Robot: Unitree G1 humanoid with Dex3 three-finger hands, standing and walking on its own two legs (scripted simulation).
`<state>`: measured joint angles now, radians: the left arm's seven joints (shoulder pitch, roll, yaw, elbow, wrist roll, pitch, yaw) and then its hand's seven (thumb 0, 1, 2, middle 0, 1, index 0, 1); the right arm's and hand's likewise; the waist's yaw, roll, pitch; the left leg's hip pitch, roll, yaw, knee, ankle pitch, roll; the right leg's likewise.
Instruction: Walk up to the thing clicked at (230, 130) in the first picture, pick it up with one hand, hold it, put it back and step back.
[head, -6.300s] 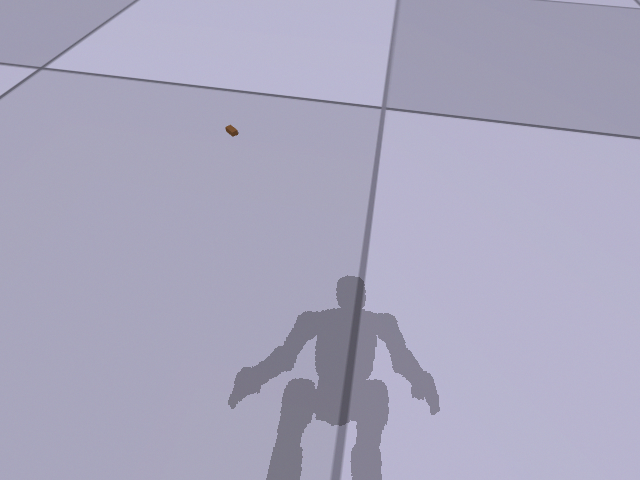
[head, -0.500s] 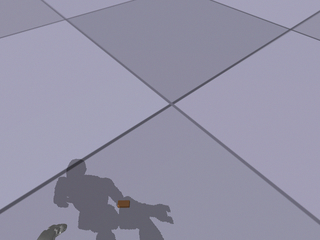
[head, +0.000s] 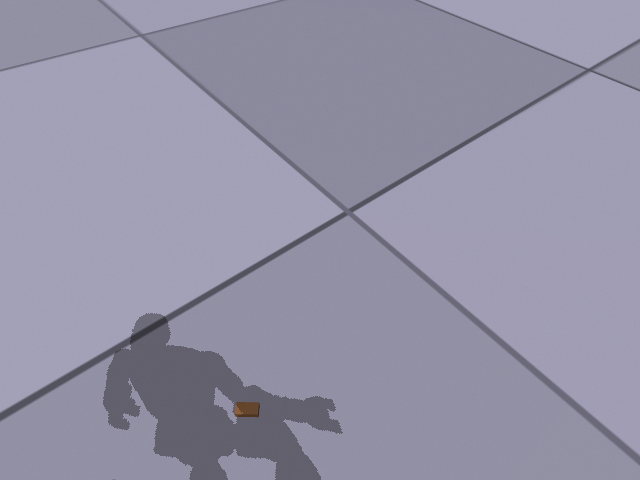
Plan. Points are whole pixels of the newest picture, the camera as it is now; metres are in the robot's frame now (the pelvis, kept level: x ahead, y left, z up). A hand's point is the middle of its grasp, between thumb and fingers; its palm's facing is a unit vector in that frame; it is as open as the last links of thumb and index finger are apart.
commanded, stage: walk up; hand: left
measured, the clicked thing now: (247, 409) +0.43 +0.21 -0.76
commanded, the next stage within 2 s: stand in 0.40 s
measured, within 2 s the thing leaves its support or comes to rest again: neither
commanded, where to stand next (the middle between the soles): +0.06 -0.04 m, yaw +1 degrees
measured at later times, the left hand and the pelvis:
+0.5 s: hand out of the picture +0.09 +0.25 -0.15, palm faces +0.01 -0.95 -0.32, open 7.4 cm; pelvis +0.00 +0.00 +0.00, yaw +0 degrees
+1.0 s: hand out of the picture +0.07 +0.25 -0.15, palm faces -0.01 -0.94 -0.35, open 7.4 cm; pelvis -0.01 +0.00 +0.00, yaw +0 degrees
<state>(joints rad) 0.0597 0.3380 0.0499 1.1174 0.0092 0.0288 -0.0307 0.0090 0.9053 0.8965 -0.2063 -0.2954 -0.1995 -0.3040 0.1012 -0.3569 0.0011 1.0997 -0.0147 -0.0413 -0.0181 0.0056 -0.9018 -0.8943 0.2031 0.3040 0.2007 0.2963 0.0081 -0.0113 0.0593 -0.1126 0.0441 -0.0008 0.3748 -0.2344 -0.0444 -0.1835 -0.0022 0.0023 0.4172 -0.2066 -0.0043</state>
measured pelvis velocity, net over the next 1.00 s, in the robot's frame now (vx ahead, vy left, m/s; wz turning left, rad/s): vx -0.01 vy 0.00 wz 0.00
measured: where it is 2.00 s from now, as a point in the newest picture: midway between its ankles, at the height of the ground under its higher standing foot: outside the picture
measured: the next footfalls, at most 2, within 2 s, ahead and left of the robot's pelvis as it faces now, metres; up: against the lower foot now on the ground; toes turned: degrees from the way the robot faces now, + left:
none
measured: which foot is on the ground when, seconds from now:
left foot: down 0.00-1.00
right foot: down 0.00-1.00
